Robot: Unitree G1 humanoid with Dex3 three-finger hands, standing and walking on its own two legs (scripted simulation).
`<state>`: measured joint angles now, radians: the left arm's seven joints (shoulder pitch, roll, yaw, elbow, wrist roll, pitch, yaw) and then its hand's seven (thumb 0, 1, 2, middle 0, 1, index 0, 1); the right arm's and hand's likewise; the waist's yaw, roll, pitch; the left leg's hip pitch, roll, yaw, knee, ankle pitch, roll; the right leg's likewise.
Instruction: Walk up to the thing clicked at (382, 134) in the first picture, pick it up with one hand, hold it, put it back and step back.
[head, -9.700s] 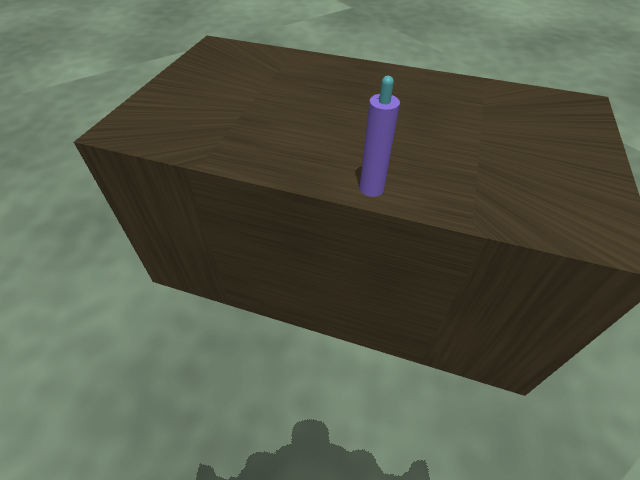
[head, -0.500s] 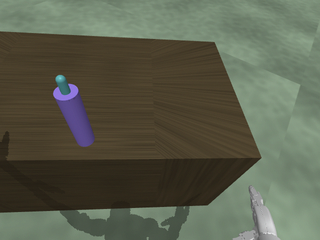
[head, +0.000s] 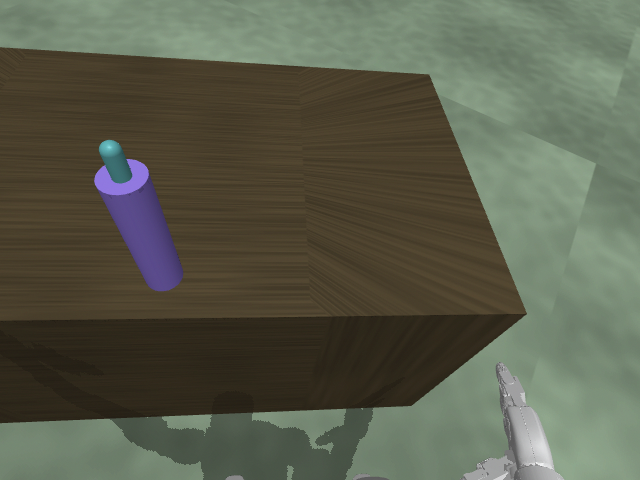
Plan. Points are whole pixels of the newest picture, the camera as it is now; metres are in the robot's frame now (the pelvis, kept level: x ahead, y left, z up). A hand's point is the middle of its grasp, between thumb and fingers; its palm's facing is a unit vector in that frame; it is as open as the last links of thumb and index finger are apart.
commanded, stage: go down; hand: left
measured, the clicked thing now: (142, 223) +0.43 +0.21 +0.05
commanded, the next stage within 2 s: approach in 1.18 s
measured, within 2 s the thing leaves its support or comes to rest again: neither
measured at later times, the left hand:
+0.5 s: hand out of the picture +0.35 +0.40 +0.09, palm faces +0.20 -0.98 +0.00, open 17.4 cm
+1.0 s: hand out of the picture +0.33 +0.40 +0.09, palm faces +0.20 -0.98 +0.00, open 17.3 cm
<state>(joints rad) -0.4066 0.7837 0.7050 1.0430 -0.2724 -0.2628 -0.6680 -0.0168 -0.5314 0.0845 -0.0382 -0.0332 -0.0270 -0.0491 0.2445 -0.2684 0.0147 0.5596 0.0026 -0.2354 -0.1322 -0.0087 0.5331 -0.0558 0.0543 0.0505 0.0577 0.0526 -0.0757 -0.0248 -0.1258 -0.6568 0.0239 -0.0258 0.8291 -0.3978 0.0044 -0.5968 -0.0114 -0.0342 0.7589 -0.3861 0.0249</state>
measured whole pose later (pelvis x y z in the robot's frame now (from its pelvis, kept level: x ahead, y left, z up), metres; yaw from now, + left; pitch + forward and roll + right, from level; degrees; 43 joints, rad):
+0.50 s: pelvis +0.00 +0.00 -0.01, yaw +0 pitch +16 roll -3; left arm -0.48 0.87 0.73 1.09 -0.24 -0.24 -0.67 -0.02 -0.50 0.09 -0.04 -0.03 -0.03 -0.05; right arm 0.29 -0.28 0.03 0.44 0.00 -0.23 -0.13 -0.01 0.54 -0.05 0.05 0.05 0.06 0.05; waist -0.10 -0.02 -0.14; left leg -0.77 0.03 -0.04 0.93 -0.44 0.01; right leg -0.70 0.00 -0.04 0.85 -0.42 0.03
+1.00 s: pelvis +0.00 +0.00 -0.01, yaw +0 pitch +14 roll -3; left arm -0.40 0.80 0.72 1.00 -0.27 -0.21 -0.68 -0.02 -0.49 0.08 -0.03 -0.04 -0.03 -0.05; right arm 0.32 -0.29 0.03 0.41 0.01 -0.24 -0.13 -0.01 0.53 -0.05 0.06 0.05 0.06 0.05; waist -0.07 -0.02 -0.14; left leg -0.74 0.02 -0.04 0.94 -0.44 0.00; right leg -0.68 -0.01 -0.04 0.87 -0.44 0.03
